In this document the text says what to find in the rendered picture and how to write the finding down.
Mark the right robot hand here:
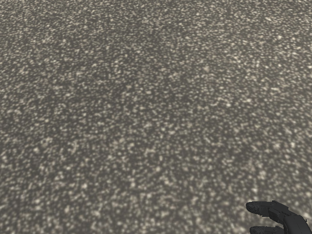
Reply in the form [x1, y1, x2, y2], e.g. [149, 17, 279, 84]
[246, 200, 312, 234]

